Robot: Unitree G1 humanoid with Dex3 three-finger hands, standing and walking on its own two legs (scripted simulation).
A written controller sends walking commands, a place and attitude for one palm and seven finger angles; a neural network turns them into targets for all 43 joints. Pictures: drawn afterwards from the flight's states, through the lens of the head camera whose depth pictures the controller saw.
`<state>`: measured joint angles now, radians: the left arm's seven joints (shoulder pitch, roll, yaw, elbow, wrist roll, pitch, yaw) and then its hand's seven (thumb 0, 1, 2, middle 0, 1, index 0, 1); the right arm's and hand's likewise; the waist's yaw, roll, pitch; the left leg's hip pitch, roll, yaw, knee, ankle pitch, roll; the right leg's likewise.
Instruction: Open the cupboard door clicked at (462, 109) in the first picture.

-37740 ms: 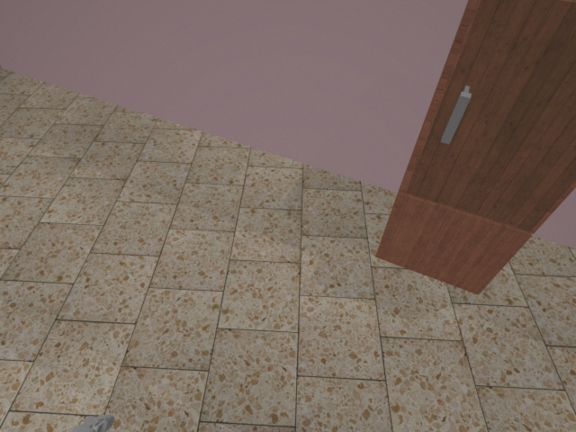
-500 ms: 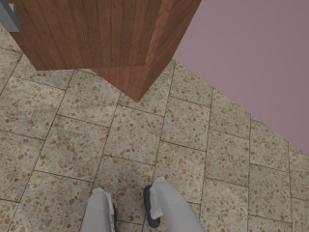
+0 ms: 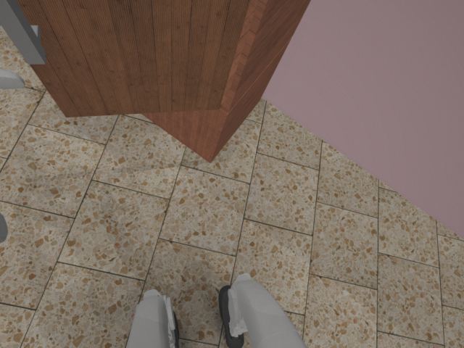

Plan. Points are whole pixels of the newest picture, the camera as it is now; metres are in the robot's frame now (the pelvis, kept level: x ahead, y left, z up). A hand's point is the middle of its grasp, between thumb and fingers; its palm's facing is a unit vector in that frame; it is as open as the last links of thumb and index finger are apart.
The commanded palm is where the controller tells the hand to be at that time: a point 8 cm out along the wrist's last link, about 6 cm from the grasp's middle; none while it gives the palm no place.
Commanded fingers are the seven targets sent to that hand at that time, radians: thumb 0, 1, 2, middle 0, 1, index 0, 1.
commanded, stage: slide the fingers in behind the handle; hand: left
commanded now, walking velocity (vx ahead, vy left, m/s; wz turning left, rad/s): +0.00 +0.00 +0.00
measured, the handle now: (15, 10) +0.61 +0.24 +0.07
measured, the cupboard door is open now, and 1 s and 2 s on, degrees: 44 44 44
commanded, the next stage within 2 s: close the thumb around the handle in 1.20 s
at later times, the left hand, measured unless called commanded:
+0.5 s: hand (8, 41) +0.55 +0.24 +0.07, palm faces +0.05 -1.00 -0.01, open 14.0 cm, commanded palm +0.54 +0.27 +0.07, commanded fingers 0.00 -0.50 0.30 -0.30 -1.20 -0.30 -1.20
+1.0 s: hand (22, 40) +0.56 +0.23 +0.07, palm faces +0.05 -1.00 +0.00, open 13.9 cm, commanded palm +0.54 +0.26 +0.07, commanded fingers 0.00 -0.50 0.30 -0.30 -1.20 -0.30 -1.20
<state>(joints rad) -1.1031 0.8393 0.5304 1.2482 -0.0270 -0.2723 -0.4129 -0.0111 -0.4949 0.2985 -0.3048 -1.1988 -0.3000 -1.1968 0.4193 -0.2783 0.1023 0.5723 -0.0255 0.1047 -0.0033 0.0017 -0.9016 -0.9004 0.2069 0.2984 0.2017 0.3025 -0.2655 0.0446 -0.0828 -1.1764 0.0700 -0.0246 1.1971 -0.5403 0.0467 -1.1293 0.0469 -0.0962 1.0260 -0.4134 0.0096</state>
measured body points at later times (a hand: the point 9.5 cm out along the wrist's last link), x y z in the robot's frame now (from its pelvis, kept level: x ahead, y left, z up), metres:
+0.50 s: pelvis +0.00 -0.01 +0.00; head +0.19 +0.03 +0.41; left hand +0.54 +0.30 +0.08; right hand -0.02 -0.27 -0.09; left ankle +0.00 +0.08 -0.64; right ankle +0.03 -0.14 -0.64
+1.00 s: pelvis +0.00 -0.01 +0.00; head +0.19 +0.03 +0.41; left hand +0.55 +0.28 +0.07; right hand -0.03 -0.27 -0.09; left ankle +0.00 +0.08 -0.64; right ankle +0.03 -0.14 -0.64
